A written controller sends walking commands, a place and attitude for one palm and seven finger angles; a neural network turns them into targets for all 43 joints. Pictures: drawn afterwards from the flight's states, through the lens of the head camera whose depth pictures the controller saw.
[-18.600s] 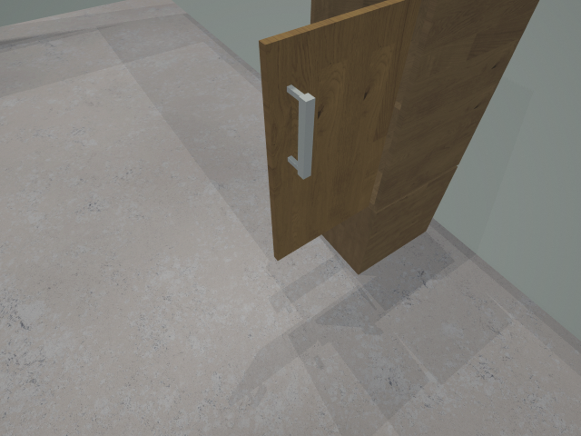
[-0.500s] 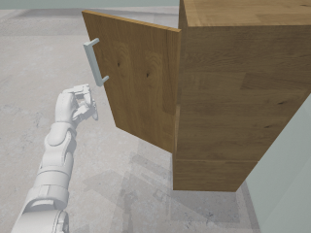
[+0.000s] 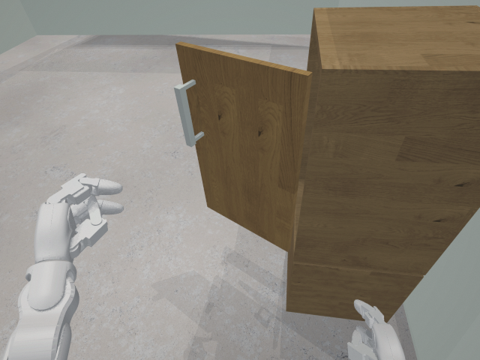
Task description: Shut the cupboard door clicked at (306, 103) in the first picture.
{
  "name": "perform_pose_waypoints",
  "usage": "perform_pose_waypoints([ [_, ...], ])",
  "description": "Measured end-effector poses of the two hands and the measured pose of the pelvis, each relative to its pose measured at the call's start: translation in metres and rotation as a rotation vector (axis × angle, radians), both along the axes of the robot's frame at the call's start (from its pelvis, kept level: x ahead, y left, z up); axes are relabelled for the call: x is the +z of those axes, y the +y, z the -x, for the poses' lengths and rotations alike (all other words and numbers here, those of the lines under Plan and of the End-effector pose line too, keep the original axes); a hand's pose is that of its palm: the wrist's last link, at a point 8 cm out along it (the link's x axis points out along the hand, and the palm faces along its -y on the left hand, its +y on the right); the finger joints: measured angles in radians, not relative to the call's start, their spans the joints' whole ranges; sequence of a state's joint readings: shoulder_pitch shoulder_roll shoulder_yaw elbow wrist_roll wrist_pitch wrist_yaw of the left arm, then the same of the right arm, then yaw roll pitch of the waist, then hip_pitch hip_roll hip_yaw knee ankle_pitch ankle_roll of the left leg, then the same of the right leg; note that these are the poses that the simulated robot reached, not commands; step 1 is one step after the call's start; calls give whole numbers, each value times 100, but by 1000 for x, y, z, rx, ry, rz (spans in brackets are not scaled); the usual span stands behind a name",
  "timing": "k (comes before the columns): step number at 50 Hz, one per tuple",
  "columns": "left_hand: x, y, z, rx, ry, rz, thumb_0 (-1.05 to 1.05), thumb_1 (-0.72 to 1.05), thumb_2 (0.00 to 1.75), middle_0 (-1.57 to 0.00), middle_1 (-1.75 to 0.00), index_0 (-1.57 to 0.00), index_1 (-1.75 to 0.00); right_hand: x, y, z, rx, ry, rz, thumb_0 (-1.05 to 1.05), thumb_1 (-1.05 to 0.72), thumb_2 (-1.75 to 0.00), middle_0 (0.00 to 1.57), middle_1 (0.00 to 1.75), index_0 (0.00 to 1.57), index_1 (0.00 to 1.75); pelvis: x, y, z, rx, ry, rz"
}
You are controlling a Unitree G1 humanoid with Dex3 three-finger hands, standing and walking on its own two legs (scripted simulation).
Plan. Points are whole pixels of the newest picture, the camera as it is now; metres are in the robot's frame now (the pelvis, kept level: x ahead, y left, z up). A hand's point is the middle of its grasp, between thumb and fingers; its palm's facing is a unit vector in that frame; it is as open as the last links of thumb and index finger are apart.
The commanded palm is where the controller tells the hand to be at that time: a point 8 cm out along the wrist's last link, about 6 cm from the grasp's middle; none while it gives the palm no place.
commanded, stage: draw the hand back to the body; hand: left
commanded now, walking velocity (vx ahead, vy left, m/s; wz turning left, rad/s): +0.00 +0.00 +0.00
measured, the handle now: (191, 114) +0.67 +0.21 +0.08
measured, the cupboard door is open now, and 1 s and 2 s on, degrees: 62 62 62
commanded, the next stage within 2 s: step back with the hand held close in 0.64 s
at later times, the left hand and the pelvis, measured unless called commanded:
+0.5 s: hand (59, 252) +0.21 +0.27 +0.15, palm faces +0.50 -0.78 -0.39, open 7.3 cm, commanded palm +0.16 +0.30 +0.17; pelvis +0.02 +0.00 +0.00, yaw +1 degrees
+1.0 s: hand (63, 250) +0.21 +0.27 +0.14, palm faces +0.39 -0.78 -0.48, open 7.4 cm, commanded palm +0.16 +0.30 +0.17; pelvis +0.01 +0.01 +0.00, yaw -1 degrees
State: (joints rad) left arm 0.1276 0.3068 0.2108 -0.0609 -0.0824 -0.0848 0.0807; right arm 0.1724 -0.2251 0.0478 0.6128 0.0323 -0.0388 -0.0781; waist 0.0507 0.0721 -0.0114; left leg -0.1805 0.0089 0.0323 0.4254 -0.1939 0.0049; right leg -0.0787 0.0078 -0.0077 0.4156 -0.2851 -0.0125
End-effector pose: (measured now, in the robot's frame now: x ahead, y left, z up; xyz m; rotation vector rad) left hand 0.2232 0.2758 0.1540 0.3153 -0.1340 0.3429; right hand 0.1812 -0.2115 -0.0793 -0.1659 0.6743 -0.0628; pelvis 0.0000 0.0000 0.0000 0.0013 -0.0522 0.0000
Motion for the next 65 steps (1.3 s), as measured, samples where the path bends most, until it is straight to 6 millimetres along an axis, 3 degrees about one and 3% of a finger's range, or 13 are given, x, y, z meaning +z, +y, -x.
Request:
perform_pose_waypoints([
  [18,21,29,73,176,42,-160,2,89,90,-32,-42,-32,-43,-5,-9,-16,4,13,19,1,-90,-90,20,30,20,30,0,-2,-22,4,2,-3],
  [27,15,20,59,169,33,-114,2,89,90,-23,-32,-23,-32,-2,-11,-26,11,-9,29,1,-90,-90,20,30,20,30,0,-6,-22,10,9,-10],
  [36,26,11,54,121,10,-154,2,89,90,-22,-30,-22,-31,0,-14,-23,-11,-18,12,1,-90,-90,20,30,20,30,0,-10,-26,-2,5,-9],
  [47,17,27,51,116,65,-204,2,89,90,-21,-30,-21,-30,-12,-27,-6,-70,94,47,1,-90,-90,20,30,20,30,-2,-2,-17,-2,63,16],
  [54,19,35,54,40,67,-226,2,89,90,-22,-30,-21,-30,-3,-23,10,-142,94,79,1,-90,-90,20,30,20,30,-3,17,-4,-24,69,8],
  [60,33,51,72,19,-12,-269,2,89,90,-22,-30,-22,-30,8,-6,31,-152,55,78,1,-90,-90,20,30,20,29,-5,29,17,-32,60,12],
  [65,30,65,99,43,-44,-260,1,89,90,-22,-30,-22,-30,9,7,56,-139,36,76,1,-90,-90,20,30,20,30,-7,37,39,-27,52,22],
])
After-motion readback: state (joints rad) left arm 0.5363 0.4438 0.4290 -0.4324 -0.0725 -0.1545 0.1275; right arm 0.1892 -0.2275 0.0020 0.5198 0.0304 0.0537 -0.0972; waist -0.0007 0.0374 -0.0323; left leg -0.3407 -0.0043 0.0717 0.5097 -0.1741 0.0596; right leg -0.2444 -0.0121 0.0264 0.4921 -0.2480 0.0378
